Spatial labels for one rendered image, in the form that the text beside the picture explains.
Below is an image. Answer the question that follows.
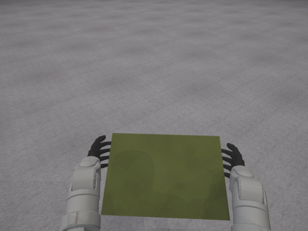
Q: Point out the robot right forearm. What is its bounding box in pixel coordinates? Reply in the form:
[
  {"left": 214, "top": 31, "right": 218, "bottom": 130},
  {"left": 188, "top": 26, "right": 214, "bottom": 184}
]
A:
[{"left": 229, "top": 166, "right": 271, "bottom": 231}]

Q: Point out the left robot hand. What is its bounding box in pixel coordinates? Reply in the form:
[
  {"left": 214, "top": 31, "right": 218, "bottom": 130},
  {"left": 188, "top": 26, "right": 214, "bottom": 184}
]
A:
[{"left": 88, "top": 135, "right": 111, "bottom": 168}]

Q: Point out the carton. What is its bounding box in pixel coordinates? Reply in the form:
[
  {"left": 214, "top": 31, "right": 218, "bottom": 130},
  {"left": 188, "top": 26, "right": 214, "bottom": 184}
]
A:
[{"left": 101, "top": 133, "right": 230, "bottom": 220}]

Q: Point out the right robot hand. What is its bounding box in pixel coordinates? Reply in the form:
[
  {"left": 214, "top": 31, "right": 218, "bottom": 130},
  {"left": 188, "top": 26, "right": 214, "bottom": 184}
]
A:
[{"left": 221, "top": 143, "right": 245, "bottom": 178}]

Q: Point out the robot left forearm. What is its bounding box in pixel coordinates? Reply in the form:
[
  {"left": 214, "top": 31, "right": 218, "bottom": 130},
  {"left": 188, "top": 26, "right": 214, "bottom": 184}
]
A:
[{"left": 58, "top": 156, "right": 101, "bottom": 231}]

